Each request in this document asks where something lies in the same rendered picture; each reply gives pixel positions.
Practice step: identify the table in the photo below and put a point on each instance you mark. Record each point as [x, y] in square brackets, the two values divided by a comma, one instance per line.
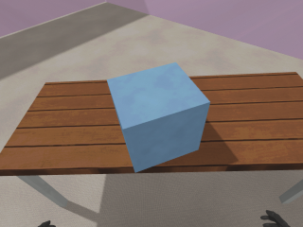
[254, 123]

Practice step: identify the carton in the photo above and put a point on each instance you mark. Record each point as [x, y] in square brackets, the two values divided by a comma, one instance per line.
[161, 113]

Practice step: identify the right robot hand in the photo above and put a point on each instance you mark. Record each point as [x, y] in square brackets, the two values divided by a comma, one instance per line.
[271, 215]

